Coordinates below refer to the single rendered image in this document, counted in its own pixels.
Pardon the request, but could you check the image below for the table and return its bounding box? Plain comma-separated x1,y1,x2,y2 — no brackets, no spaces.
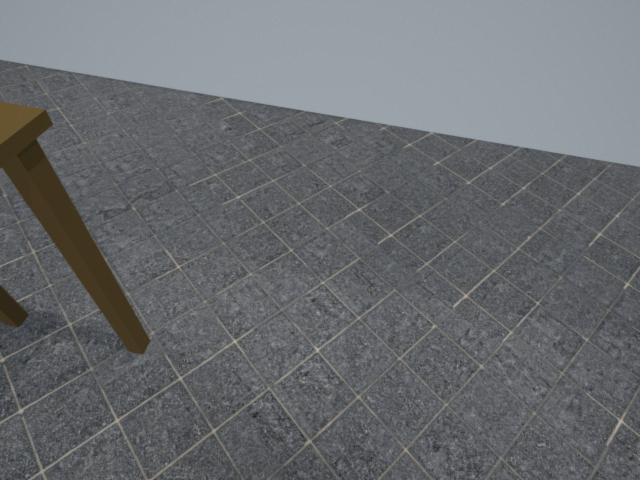
0,102,150,354

